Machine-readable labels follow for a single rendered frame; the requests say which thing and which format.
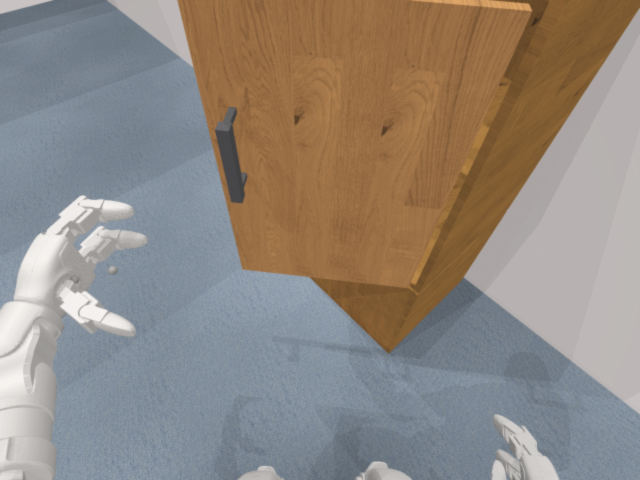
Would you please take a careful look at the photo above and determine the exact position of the handle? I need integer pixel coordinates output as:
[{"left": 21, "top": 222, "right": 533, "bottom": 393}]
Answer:
[{"left": 215, "top": 107, "right": 247, "bottom": 203}]

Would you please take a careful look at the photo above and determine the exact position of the robot right hand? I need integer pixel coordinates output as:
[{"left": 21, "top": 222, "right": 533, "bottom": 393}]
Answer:
[{"left": 491, "top": 414, "right": 559, "bottom": 480}]

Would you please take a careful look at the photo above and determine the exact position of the cupboard door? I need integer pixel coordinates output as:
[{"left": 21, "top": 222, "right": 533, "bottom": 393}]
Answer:
[{"left": 177, "top": 0, "right": 532, "bottom": 288}]

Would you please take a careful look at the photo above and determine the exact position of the left robot forearm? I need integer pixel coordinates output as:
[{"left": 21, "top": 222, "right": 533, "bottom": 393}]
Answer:
[{"left": 0, "top": 300, "right": 65, "bottom": 480}]

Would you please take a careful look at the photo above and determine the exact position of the robot right shin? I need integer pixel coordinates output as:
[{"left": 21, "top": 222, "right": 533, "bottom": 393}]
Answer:
[{"left": 364, "top": 462, "right": 388, "bottom": 473}]

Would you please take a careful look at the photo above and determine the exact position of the robot left hand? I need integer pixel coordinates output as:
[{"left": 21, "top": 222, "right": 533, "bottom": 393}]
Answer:
[{"left": 14, "top": 195, "right": 148, "bottom": 337}]

